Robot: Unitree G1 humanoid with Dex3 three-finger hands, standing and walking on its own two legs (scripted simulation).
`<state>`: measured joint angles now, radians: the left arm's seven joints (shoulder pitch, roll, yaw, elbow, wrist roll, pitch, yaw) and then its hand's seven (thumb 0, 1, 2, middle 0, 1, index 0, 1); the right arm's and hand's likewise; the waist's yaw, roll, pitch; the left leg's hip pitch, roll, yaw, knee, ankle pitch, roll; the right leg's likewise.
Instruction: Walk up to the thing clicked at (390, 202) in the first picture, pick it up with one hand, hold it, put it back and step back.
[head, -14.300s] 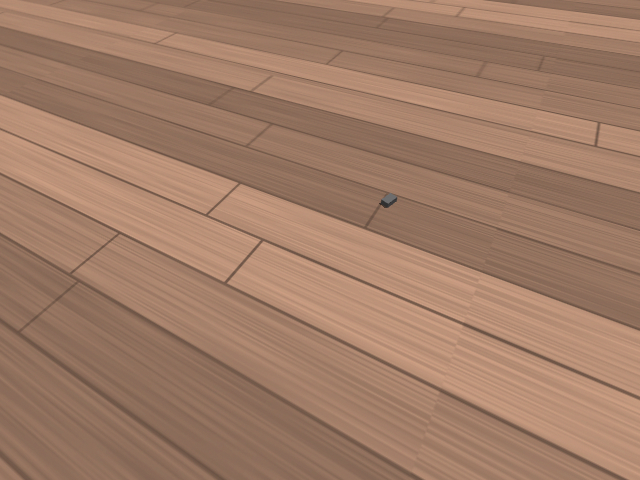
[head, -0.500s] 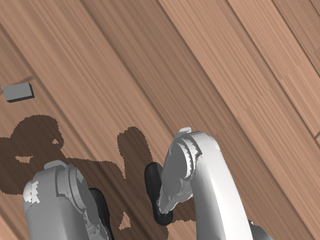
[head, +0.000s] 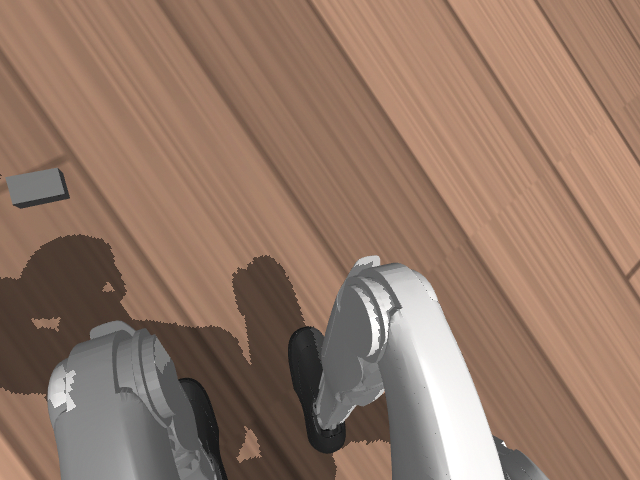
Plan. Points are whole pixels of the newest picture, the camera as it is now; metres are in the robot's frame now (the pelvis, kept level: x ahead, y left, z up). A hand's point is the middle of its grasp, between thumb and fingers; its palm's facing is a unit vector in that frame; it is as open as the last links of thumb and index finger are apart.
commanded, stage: rise first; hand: left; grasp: from above
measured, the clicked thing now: (38, 188) +0.52 +0.29 -0.31
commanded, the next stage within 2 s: approach in 0.02 s
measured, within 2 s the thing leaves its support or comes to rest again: neither
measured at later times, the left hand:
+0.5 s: hand (3, 147) +0.53 +0.29 -0.17, palm faces -0.38 -0.07 -0.92, open 9.7 cm
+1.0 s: hand out of the picture +0.49 +0.32 -0.20, palm faces -0.46 -0.10 -0.88, open 11.3 cm
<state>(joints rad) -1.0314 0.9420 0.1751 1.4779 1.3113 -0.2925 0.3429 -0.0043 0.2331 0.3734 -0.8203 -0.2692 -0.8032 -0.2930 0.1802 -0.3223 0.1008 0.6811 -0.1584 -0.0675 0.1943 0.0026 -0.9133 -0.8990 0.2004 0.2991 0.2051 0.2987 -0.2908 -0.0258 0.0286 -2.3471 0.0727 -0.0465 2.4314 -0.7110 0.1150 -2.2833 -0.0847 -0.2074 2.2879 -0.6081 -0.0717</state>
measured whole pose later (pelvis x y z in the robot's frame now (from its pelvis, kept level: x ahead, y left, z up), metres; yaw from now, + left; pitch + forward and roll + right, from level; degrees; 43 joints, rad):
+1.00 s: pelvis +0.00 +0.00 -0.01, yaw -1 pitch +33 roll -11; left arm -1.12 0.99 0.10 1.50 1.30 -0.31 0.34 0.00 -0.07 0.60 -0.49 -0.60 -0.50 -0.59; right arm 0.20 -0.35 0.16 0.66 -0.19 -0.07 0.17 0.00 -0.90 -0.89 0.20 0.30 0.21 0.30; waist -0.33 -0.08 0.09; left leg -2.37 0.07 -0.07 2.46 -0.70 0.10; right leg -2.30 -0.08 -0.23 2.30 -0.59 -0.08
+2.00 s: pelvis +0.00 +0.00 -0.01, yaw -5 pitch +31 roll -15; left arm -1.18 1.11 0.11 1.69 1.30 -0.23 0.49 0.00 -0.19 0.71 -0.39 -0.67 -0.39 -0.68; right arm 0.15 -0.36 0.32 0.57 -0.23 -0.19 0.23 0.00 -0.91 -0.90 0.20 0.30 0.20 0.30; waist -0.43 -0.13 0.18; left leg -2.36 0.08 -0.14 2.50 -0.73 0.11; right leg -2.26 -0.05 -0.28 2.29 -0.58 -0.05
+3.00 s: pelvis -0.01 +0.00 -0.01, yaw -7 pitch +30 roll -16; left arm -1.18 1.15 0.10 1.69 1.26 -0.23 0.49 0.00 0.02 0.55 -0.51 -0.58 -0.52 -0.57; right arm 0.12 -0.36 0.38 0.59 -0.23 -0.21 0.23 0.00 -0.90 -0.90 0.20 0.30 0.20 0.30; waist -0.43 -0.15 0.21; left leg -2.37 0.09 -0.16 2.52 -0.73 0.11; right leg -2.27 -0.03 -0.30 2.28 -0.56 -0.05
